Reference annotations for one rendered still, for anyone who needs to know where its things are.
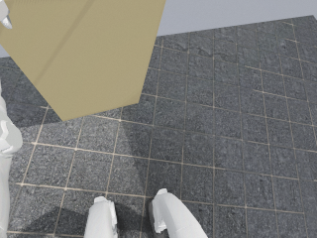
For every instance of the cabinet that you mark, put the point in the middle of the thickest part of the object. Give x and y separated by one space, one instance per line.
83 56

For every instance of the robot left upper arm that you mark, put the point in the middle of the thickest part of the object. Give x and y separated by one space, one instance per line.
11 141

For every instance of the right robot shin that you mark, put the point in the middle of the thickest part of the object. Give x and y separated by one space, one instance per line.
159 226

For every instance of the right robot thigh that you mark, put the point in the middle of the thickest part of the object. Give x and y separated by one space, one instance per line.
179 221

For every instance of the left robot hand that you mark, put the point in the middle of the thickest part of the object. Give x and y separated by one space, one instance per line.
4 15

